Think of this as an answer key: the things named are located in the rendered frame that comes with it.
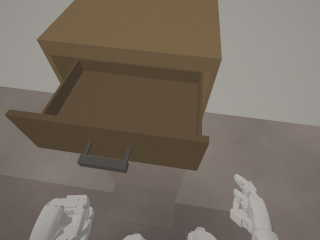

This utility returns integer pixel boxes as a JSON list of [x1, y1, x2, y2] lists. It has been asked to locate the cabinet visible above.
[[37, 0, 222, 118]]

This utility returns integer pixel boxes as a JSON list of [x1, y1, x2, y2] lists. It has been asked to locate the robot right shin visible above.
[[195, 227, 206, 231]]

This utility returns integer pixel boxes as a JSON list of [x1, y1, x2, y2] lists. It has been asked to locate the right robot thigh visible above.
[[187, 230, 217, 240]]

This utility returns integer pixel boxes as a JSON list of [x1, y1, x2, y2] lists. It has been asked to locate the drawer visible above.
[[5, 58, 210, 171]]

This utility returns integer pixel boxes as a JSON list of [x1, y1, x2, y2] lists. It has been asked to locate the handle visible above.
[[77, 142, 131, 173]]

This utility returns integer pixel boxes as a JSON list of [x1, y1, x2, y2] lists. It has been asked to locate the robot left hand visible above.
[[29, 195, 95, 240]]

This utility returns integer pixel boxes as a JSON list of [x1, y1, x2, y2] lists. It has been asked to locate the robot right hand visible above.
[[230, 174, 273, 235]]

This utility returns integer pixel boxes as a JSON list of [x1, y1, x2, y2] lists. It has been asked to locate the right robot forearm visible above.
[[251, 229, 279, 240]]

